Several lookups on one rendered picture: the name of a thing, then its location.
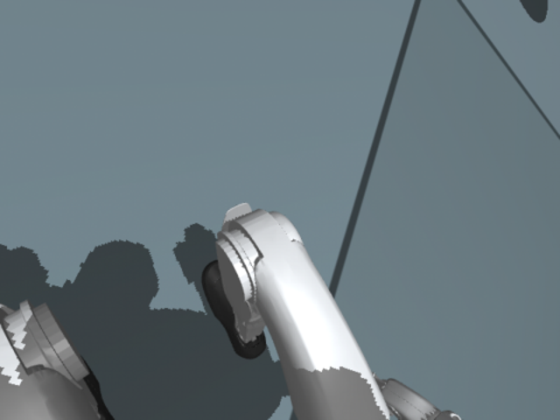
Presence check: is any left robot foot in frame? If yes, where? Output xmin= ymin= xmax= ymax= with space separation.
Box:
xmin=81 ymin=356 xmax=115 ymax=420

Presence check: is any right robot foot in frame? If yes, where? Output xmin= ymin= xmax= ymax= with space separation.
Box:
xmin=201 ymin=260 xmax=266 ymax=359

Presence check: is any right robot hand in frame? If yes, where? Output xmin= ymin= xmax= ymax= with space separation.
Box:
xmin=372 ymin=372 xmax=442 ymax=420

